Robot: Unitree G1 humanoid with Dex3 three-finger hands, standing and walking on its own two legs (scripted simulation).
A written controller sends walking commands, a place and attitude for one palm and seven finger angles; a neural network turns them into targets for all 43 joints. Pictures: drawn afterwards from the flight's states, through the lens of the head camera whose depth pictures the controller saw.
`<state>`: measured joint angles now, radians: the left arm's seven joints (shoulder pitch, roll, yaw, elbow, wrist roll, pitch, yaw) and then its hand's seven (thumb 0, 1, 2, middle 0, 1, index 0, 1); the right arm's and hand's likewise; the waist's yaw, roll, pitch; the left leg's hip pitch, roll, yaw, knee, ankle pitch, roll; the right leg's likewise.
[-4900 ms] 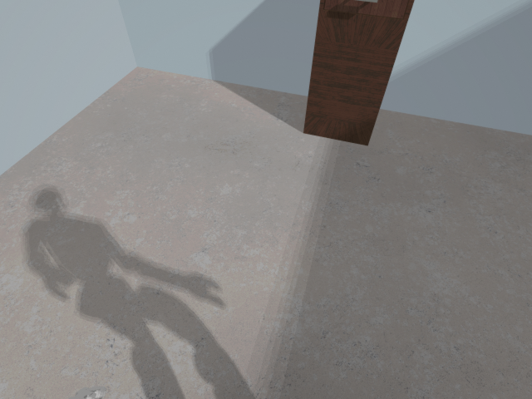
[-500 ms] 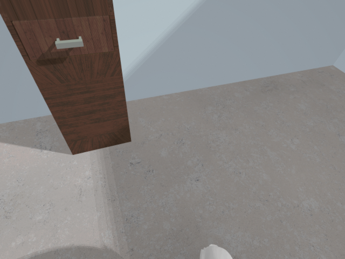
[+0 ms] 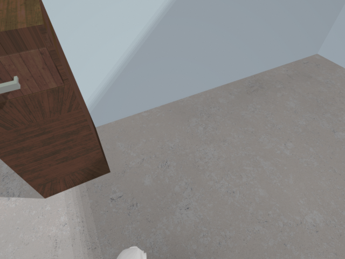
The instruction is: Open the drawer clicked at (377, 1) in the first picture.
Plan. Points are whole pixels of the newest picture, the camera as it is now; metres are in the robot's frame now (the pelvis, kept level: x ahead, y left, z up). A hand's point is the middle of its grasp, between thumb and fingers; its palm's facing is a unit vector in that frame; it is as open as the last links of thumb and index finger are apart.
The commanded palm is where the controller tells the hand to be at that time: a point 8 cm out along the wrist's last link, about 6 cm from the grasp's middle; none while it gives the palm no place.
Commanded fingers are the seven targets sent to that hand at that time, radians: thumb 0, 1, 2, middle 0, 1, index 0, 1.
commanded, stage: turn to face it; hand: left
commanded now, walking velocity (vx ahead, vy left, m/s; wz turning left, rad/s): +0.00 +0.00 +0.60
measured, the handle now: (1, 85) +0.64 +0.61 +0.04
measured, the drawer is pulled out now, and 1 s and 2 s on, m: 0.00 0.00 0.00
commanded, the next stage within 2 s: take the last steps up to it in 0.74 s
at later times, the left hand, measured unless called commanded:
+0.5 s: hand out of the picture +0.07 +0.26 -0.17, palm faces +0.29 -0.92 -0.26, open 7.4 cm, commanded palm none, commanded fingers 0.00 0.90 0.90 -0.20 -0.30 -0.20 -0.30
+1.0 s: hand out of the picture +0.03 +0.15 -0.15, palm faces +0.46 -0.85 -0.25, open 7.3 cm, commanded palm none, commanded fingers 0.00 0.90 0.90 -0.20 -0.30 -0.20 -0.30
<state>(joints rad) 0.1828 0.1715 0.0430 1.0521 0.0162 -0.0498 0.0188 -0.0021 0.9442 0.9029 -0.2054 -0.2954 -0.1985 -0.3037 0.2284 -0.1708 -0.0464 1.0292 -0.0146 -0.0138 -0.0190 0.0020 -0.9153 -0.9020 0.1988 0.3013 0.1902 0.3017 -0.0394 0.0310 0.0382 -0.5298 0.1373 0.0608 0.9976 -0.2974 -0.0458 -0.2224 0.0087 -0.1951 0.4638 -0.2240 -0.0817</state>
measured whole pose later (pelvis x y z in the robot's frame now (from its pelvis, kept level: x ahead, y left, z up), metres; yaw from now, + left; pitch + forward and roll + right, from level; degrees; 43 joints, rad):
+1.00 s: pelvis +0.07 -0.03 +0.01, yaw +25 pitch -1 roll +2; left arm 0.27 0.16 0.03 0.98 0.03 -0.02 0.01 0.01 0.92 0.90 -0.21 -0.30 -0.20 -0.30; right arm 0.22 -0.24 -0.07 1.02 -0.03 0.07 0.01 0.00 -0.91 -0.90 0.20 0.30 0.19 0.30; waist 0.02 0.03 0.04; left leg -0.38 0.05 0.01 0.96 -0.39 -0.07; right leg -0.20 -0.09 -0.18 0.46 -0.24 -0.03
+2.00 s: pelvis +0.27 +0.10 +0.01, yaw +25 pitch -1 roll -1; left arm 0.26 0.17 0.04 1.09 0.02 -0.05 0.01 0.00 0.94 0.90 -0.20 -0.30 -0.20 -0.30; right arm 0.22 -0.18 -0.05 1.05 -0.02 -0.01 0.00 0.01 -0.94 -0.90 0.20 0.30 0.19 0.30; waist 0.01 0.02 0.04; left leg -0.45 0.12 0.08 0.79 -0.28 -0.04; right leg -0.18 -0.01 -0.16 0.41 -0.21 -0.04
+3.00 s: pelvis +0.32 +0.07 +0.01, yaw +24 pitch -1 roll +0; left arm 0.20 0.17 0.02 1.11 0.00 0.01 0.02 0.00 0.94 0.90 -0.21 -0.30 -0.20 -0.30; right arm 0.27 -0.12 -0.01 1.15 -0.01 0.01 -0.03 0.00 -0.91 -0.90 0.20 0.30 0.19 0.30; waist 0.01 0.00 0.05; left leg -0.15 0.06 0.05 0.42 -0.25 -0.04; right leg -0.20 0.01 -0.10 0.43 -0.22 -0.05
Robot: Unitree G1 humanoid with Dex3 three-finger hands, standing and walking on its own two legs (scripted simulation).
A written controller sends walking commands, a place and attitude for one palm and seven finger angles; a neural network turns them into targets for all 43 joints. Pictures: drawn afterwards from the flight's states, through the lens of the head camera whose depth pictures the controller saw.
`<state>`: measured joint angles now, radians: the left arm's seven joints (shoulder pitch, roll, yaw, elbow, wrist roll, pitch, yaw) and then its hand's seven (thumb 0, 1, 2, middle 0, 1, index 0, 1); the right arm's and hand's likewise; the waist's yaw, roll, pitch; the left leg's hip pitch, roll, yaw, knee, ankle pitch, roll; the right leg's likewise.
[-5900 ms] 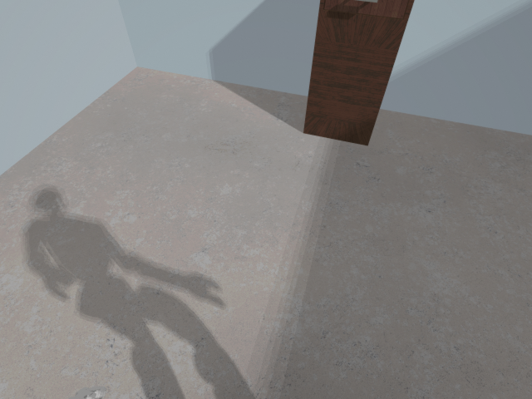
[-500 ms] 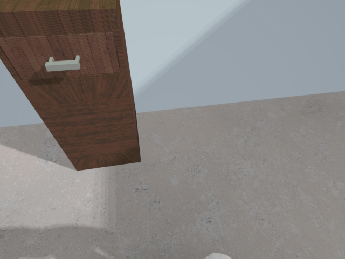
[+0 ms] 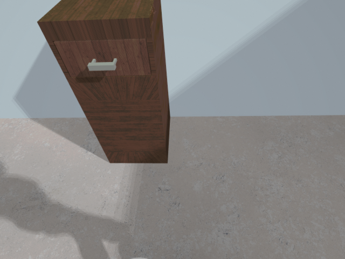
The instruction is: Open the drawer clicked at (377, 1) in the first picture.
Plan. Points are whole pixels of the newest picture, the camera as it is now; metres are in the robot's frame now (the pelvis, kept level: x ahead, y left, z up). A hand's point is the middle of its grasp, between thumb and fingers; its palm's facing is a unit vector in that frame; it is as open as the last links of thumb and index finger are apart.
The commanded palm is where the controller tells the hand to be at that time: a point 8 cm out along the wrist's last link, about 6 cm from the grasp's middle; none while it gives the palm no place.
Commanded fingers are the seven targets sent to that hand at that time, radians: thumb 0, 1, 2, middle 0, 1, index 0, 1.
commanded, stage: take the last steps up to it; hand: left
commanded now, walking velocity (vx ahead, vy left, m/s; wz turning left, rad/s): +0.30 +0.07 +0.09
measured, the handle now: (103, 63) +0.79 +0.35 +0.03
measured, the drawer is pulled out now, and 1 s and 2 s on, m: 0.00 0.00 0.00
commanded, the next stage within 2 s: come to a stop and stand still in 0.96 s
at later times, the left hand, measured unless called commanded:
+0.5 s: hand out of the picture +0.10 +0.25 -0.18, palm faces +0.07 -0.98 -0.17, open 7.4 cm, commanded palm none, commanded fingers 0.00 0.90 0.90 -0.20 -0.30 -0.20 -0.30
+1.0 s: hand (110, 219) +0.25 +0.22 -0.17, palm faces +0.06 -0.98 -0.20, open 7.2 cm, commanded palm none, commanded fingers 0.00 0.90 0.90 -0.20 -0.30 -0.20 -0.30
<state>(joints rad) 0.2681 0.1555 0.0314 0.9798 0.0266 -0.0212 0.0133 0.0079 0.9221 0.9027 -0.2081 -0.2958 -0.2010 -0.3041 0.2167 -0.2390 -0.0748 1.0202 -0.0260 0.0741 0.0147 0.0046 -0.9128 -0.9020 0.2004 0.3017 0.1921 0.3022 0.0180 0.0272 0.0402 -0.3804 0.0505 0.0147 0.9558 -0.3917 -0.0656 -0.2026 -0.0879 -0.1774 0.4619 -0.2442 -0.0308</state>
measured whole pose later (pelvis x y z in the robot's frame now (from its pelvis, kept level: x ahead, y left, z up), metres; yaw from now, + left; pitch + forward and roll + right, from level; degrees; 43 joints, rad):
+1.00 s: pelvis +0.23 +0.04 +0.00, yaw +0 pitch -1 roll -1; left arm 0.26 0.17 0.04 1.09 0.02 -0.05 0.01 0.00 0.94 0.90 -0.20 -0.30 -0.20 -0.30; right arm 0.22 -0.18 -0.05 1.05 -0.02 -0.01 0.00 0.01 -0.94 -0.90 0.20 0.30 0.19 0.30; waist 0.01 0.02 0.04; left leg -0.45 0.12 0.08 0.79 -0.28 -0.04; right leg -0.18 -0.01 -0.16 0.41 -0.21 -0.04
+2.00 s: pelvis +0.26 -0.01 +0.00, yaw -1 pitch -1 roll +0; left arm 0.20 0.17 0.02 1.11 0.00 0.01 0.02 0.00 0.94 0.90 -0.21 -0.30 -0.20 -0.30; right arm 0.27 -0.12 -0.01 1.15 -0.01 0.01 -0.03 0.00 -0.91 -0.90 0.20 0.30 0.19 0.30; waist 0.01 0.00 0.05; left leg -0.15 0.06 0.05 0.42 -0.25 -0.04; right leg -0.20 0.01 -0.10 0.43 -0.22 -0.05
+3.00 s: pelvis +0.26 +0.05 -0.02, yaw +0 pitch +0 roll +0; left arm 0.27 0.17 0.03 1.03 0.02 0.01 0.04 0.01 0.91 0.90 -0.21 -0.30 -0.20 -0.30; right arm 0.27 -0.17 -0.01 1.04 -0.02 0.03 -0.02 0.00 -0.91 -0.90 0.20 0.30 0.20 0.30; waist 0.01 -0.01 0.06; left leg -0.25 -0.05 0.05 0.61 -0.35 0.04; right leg -0.31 -0.10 -0.08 0.63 -0.31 0.03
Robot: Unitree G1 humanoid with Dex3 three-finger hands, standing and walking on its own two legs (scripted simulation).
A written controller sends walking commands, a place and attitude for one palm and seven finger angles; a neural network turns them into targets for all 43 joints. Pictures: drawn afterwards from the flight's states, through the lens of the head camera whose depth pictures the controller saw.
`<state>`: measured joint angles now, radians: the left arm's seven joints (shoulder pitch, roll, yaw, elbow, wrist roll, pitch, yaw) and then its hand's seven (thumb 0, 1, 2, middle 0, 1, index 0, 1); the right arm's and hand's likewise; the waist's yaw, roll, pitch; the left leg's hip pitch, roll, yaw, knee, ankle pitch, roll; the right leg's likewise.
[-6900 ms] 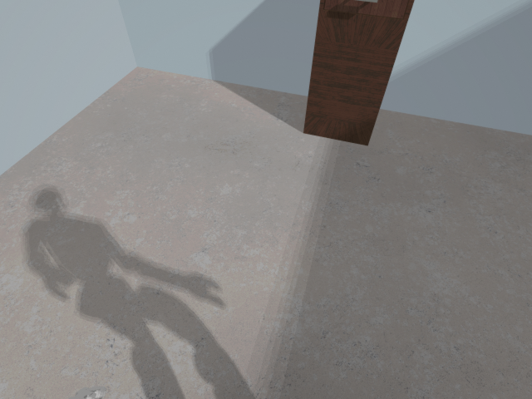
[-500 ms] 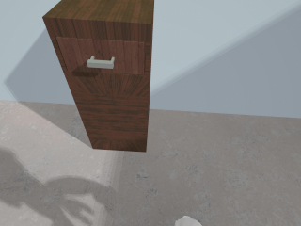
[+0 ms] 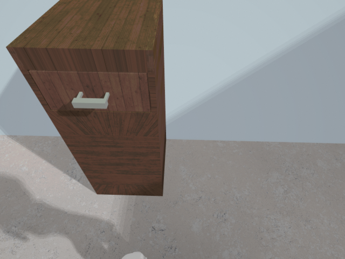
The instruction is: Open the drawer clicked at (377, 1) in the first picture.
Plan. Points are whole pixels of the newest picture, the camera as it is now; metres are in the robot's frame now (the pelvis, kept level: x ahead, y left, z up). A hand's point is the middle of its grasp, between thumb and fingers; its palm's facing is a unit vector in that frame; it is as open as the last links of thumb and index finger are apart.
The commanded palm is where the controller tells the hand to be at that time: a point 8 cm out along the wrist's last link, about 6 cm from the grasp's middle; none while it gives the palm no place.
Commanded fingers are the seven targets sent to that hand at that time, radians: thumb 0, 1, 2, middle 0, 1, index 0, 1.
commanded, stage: come to a stop and stand still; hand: left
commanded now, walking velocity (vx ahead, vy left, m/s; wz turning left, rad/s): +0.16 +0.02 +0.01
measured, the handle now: (92, 99) +0.56 +0.30 +0.03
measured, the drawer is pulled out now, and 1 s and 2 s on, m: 0.00 0.00 0.00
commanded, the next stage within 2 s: look again from close up in 1.06 s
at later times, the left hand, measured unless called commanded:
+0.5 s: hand out of the picture +0.10 +0.21 -0.18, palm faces +0.01 -0.97 -0.25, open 7.4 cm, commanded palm none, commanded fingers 0.00 0.90 0.90 -0.20 -0.30 -0.20 -0.30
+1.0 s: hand out of the picture +0.07 +0.13 -0.17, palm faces +0.01 -0.98 -0.20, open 7.3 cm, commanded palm none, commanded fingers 0.00 0.90 0.90 -0.20 -0.30 -0.20 -0.30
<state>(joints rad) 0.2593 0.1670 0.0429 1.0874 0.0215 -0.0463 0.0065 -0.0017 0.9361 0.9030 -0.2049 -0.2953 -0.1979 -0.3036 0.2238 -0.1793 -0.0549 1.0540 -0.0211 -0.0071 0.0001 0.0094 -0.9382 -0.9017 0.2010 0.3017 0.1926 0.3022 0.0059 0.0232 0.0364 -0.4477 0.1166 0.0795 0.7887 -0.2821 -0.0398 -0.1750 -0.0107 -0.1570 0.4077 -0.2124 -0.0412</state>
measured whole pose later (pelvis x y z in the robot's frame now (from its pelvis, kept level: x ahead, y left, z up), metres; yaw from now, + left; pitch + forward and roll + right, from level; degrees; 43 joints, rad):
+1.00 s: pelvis +0.03 -0.05 +0.00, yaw -2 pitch -1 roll +0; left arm 0.20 0.17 0.02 1.11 0.00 0.01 0.02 0.00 0.94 0.90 -0.21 -0.30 -0.20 -0.30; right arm 0.27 -0.12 -0.01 1.15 -0.01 0.01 -0.03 0.00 -0.91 -0.90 0.20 0.30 0.19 0.30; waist 0.01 0.00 0.05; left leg -0.15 0.06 0.05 0.42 -0.25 -0.04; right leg -0.20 0.01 -0.10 0.43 -0.22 -0.05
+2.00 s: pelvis +0.03 +0.01 -0.02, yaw +0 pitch +0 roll +0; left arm 0.27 0.17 0.03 1.03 0.02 0.01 0.04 0.01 0.91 0.90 -0.21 -0.30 -0.20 -0.30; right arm 0.27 -0.17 -0.01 1.04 -0.02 0.03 -0.02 0.00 -0.91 -0.90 0.20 0.30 0.20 0.30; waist 0.01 -0.01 0.06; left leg -0.25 -0.05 0.05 0.61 -0.35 0.04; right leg -0.31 -0.10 -0.08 0.63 -0.31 0.03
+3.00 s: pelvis +0.04 -0.01 +0.00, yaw -1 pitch -1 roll +1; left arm 0.29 0.17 -0.02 1.08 0.01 -0.02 0.04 0.01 0.91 0.90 -0.20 -0.30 -0.20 -0.30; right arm 0.26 -0.17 0.03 1.11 -0.01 -0.02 -0.03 0.00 -0.91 -0.90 0.20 0.30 0.19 0.30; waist 0.00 -0.01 0.02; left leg -0.15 -0.03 0.05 0.46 -0.30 0.03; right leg -0.13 0.06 -0.05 0.46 -0.32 -0.08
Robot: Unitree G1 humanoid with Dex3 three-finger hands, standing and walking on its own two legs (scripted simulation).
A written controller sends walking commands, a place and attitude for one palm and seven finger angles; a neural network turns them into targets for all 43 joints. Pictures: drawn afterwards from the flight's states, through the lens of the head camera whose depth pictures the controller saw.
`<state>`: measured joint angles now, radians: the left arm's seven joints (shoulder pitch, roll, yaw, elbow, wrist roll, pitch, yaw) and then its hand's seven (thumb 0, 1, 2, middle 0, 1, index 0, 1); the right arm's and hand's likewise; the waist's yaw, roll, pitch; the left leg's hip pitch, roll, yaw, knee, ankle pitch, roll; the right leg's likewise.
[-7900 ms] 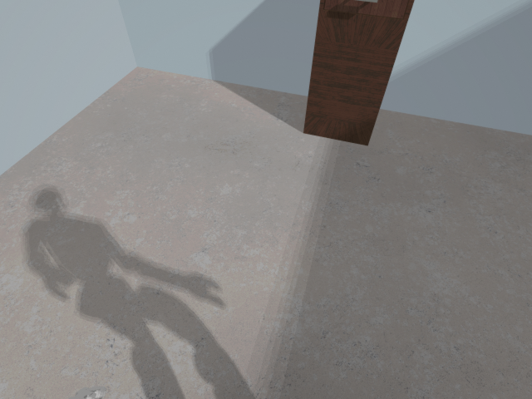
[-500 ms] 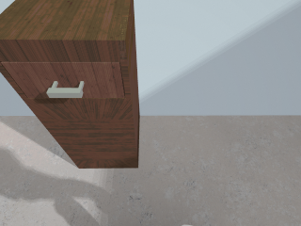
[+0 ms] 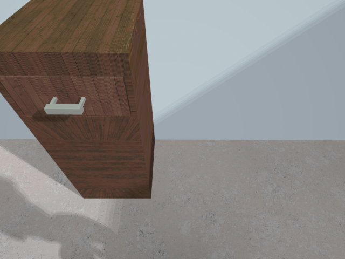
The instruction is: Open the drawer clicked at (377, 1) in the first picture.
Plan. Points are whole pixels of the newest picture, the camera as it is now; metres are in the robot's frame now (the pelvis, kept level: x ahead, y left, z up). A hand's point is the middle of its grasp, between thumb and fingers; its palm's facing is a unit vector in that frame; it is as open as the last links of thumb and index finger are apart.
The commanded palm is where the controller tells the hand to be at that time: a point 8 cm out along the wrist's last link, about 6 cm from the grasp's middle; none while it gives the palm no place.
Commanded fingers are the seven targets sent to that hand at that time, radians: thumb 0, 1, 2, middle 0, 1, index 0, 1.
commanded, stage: come to a stop and stand still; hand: left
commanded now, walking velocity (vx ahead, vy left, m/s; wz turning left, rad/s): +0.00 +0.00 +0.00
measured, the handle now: (66, 104) +0.52 +0.37 +0.03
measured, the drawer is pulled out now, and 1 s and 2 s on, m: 0.00 0.00 0.00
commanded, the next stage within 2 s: look again from close up in 0.06 s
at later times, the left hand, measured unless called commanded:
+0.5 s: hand out of the picture +0.01 +0.21 -0.18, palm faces +0.03 -0.98 -0.19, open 7.4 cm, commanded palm none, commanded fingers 0.00 0.90 0.90 -0.20 -0.30 -0.20 -0.30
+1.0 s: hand out of the picture +0.00 +0.24 -0.19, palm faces +0.08 -0.97 -0.21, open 7.4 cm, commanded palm none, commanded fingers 0.00 0.90 0.90 -0.20 -0.30 -0.20 -0.30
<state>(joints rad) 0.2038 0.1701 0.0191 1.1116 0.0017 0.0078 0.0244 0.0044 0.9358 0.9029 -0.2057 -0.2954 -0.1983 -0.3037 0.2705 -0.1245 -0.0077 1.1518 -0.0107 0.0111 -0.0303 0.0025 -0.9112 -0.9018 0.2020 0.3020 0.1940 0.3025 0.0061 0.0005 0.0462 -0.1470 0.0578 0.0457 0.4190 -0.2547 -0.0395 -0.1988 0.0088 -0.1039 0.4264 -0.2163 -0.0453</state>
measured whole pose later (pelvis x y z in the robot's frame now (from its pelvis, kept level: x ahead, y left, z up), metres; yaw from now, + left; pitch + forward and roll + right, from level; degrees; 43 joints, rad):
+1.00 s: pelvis -0.01 +0.06 -0.02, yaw +1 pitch +0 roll +0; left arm 0.27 0.17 0.03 1.03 0.02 0.01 0.04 0.01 0.91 0.90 -0.21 -0.30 -0.20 -0.30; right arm 0.27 -0.17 -0.01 1.04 -0.02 0.03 -0.02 0.00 -0.91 -0.90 0.20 0.30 0.20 0.30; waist 0.01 -0.01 0.06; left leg -0.25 -0.05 0.05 0.61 -0.35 0.04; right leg -0.31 -0.10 -0.08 0.63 -0.31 0.03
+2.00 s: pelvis +0.01 +0.04 +0.00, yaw +0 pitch -1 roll +1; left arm 0.29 0.17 -0.02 1.08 0.01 -0.02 0.04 0.01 0.91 0.90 -0.20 -0.30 -0.20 -0.30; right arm 0.26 -0.17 0.03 1.11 -0.01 -0.02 -0.03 0.00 -0.91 -0.90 0.20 0.30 0.19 0.30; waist 0.00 -0.01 0.02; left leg -0.15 -0.03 0.05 0.46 -0.30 0.03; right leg -0.13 0.06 -0.05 0.46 -0.32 -0.08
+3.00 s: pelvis +0.01 +0.05 +0.00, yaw +0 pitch +0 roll +0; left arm 0.24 0.22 0.00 1.07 0.01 -0.01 0.03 0.01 0.91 0.90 -0.21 -0.30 -0.20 -0.30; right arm 0.22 -0.22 0.02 1.11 -0.01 -0.01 -0.04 0.00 -0.91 -0.90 0.20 0.30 0.20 0.30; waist 0.01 -0.01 0.03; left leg -0.15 -0.04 0.06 0.43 -0.28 0.04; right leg -0.13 0.05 -0.05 0.43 -0.29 -0.06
